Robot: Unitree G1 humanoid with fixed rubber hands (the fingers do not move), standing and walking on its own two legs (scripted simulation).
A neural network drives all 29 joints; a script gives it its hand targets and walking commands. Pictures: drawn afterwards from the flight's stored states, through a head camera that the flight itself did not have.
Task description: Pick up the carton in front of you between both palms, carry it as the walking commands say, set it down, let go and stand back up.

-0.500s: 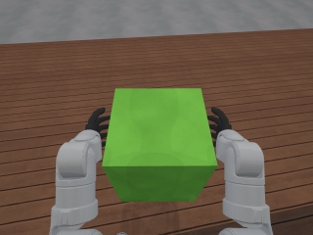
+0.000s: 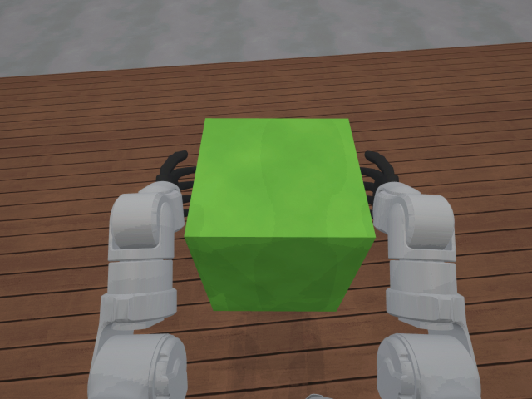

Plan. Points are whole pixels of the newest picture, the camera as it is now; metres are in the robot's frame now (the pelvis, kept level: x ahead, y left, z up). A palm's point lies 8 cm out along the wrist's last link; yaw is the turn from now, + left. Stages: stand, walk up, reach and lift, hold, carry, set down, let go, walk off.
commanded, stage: carry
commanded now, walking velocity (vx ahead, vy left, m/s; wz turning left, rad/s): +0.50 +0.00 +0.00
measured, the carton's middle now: (275, 222) +0.37 +0.00 +0.03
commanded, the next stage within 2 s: none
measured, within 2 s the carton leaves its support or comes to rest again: neither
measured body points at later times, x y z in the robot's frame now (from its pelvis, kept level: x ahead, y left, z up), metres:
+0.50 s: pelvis +0.35 +0.02 -0.05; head +0.38 +0.03 +0.40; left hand +0.72 +0.15 +0.03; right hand +0.70 -0.15 +0.04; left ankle +0.38 +0.05 -0.77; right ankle +0.23 -0.10 -0.66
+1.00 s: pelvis +0.68 -0.01 -0.09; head +0.71 -0.01 +0.35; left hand +1.04 +0.15 +0.00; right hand +1.05 -0.15 +0.01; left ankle +0.58 +0.11 -0.72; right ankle +0.71 -0.04 -0.82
